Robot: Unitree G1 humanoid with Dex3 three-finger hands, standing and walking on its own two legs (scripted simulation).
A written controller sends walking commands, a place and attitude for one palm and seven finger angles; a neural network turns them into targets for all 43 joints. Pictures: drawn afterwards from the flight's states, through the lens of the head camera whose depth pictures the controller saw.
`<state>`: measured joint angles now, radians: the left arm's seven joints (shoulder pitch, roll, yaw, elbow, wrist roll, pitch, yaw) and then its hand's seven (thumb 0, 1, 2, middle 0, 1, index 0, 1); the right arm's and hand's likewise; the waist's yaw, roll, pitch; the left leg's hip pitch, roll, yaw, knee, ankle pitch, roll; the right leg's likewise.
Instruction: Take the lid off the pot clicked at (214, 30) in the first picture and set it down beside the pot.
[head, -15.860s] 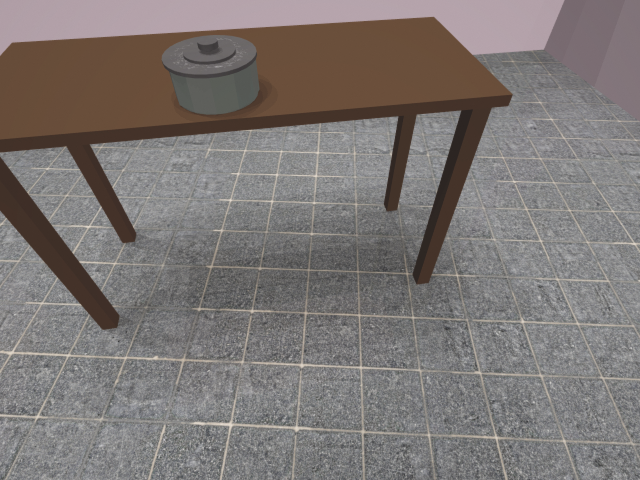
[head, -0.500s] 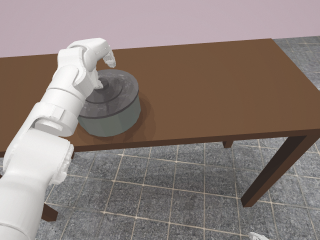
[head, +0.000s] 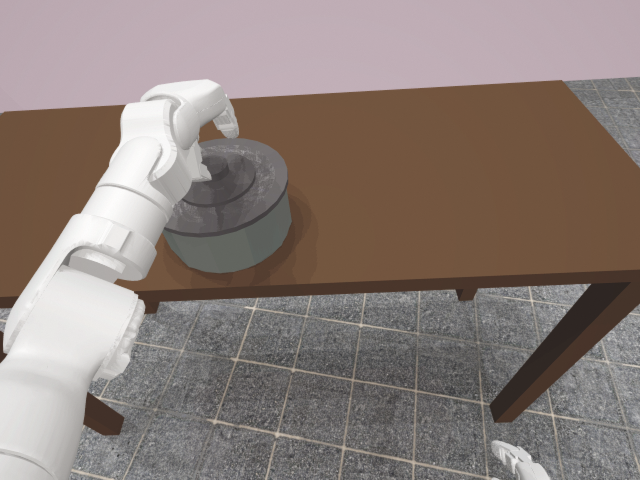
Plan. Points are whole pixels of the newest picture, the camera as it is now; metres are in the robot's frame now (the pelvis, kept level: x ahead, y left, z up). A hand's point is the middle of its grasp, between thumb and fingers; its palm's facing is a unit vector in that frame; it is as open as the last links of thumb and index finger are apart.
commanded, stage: move the open hand above the knob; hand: left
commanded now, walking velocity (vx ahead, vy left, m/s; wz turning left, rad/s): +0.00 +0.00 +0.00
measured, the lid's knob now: (212, 168) +0.49 +0.16 +0.14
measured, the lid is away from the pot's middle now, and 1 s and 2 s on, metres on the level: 0.00 0.00 0.00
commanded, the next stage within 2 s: lower the open fingers around the knob in 0.76 s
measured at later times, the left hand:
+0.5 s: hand (197, 151) +0.45 +0.15 +0.20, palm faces -0.24 -0.07 -0.97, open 10.2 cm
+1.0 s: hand (198, 155) +0.45 +0.15 +0.19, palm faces -0.32 -0.11 -0.94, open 10.2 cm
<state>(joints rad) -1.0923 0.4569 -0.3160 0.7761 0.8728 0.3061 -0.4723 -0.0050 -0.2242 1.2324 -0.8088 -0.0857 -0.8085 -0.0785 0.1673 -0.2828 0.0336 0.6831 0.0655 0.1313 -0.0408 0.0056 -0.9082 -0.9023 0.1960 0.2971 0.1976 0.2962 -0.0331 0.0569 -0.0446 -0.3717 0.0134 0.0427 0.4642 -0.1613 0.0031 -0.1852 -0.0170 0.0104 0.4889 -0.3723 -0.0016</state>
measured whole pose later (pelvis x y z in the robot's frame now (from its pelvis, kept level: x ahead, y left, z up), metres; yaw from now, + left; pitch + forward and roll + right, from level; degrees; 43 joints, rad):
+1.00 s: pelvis -0.01 +0.00 +0.00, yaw +0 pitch +4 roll +1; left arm -1.14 0.43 -0.31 0.89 0.86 0.36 -0.49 0.00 -0.22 1.23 -0.81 -0.09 -0.81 -0.08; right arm 0.19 -0.29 0.04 0.71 0.06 0.13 -0.04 0.01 -0.91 -0.90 0.20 0.30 0.20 0.30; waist -0.05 0.06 -0.05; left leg -0.37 0.01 0.05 0.46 -0.15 0.01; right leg -0.19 -0.02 0.02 0.49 -0.36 0.00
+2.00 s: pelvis +0.00 +0.01 +0.00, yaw -1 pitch +5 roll +1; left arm -1.15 0.43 -0.28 0.98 0.88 0.31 -0.46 0.00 -0.22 1.23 -0.83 -0.11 -0.81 -0.08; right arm 0.25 -0.30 0.03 0.69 0.06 0.17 -0.04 0.01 -0.91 -0.90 0.20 0.30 0.20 0.30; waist -0.08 0.05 -0.07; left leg -0.41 0.02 0.05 0.50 -0.17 0.01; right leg -0.23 -0.01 0.02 0.52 -0.37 0.01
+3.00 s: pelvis +0.00 +0.01 +0.00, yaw +0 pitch +4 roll +1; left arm -1.10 0.40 -0.34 0.88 0.86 0.36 -0.47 0.00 -0.02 1.04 -0.47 -0.77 -0.56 -0.80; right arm 0.19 -0.28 0.04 0.69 0.05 0.15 -0.03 0.01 -0.91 -0.90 0.20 0.30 0.20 0.30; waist -0.05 0.06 -0.06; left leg -0.41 0.01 0.03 0.50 -0.17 0.01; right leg -0.21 -0.02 0.01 0.51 -0.38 0.01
